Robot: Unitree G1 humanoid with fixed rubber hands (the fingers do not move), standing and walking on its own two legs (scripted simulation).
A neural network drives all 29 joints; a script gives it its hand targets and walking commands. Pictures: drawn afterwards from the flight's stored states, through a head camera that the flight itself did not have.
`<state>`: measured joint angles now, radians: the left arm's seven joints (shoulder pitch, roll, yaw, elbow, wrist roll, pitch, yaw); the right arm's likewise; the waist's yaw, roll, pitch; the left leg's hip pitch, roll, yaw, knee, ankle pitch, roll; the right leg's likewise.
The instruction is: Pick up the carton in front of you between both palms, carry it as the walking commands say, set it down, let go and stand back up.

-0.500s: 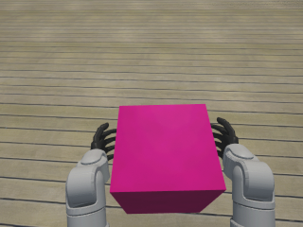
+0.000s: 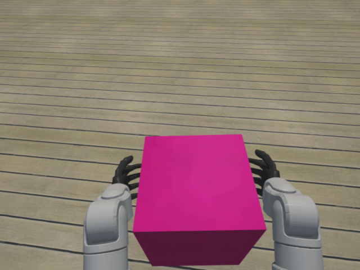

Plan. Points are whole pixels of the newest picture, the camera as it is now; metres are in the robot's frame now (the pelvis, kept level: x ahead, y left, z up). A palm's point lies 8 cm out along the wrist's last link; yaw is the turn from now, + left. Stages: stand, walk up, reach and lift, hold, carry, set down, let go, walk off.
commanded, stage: carry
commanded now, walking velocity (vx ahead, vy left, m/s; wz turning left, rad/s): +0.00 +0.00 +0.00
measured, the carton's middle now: (194, 203) +0.27 +0.00 +0.00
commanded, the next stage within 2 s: hold in 1.34 s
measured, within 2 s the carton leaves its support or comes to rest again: neither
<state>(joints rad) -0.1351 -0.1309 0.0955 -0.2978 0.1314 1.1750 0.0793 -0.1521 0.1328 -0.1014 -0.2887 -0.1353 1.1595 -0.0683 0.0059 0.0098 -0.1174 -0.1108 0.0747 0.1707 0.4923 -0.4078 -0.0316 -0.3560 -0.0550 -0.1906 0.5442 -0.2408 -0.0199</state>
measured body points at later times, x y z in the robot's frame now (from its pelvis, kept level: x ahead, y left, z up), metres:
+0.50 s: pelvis -0.05 +0.01 +0.00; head -0.08 +0.01 +0.45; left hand +0.24 +0.16 +0.03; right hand +0.24 -0.14 +0.03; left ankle -0.13 +0.10 -0.73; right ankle +0.01 -0.11 -0.73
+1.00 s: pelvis -0.07 +0.02 +0.00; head -0.09 +0.02 +0.45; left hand +0.23 +0.17 +0.03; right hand +0.23 -0.13 +0.03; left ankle -0.13 +0.10 -0.73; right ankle +0.01 -0.11 -0.73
